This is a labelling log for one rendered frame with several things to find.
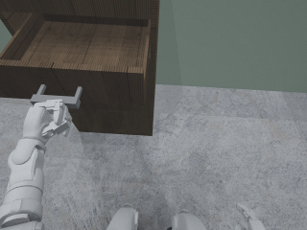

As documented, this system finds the drawer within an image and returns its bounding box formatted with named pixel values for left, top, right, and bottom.
left=0, top=12, right=151, bottom=106

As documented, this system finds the handle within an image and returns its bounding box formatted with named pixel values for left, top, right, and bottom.
left=30, top=84, right=83, bottom=109

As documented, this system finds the robot left upper arm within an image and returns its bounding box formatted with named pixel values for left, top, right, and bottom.
left=0, top=220, right=45, bottom=230

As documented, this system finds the left robot forearm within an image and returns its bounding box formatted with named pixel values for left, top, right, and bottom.
left=0, top=138, right=47, bottom=229

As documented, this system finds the cabinet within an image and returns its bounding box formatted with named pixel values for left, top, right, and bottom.
left=0, top=0, right=160, bottom=136

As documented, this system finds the right robot hand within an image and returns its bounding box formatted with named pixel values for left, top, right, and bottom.
left=234, top=203, right=266, bottom=230

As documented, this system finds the right robot thigh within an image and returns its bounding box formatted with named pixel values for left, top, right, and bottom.
left=172, top=213, right=207, bottom=230

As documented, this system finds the robot left shin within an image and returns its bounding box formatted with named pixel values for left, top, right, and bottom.
left=123, top=204, right=132, bottom=208

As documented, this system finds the left robot hand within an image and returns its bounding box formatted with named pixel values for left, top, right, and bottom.
left=22, top=99, right=72, bottom=145

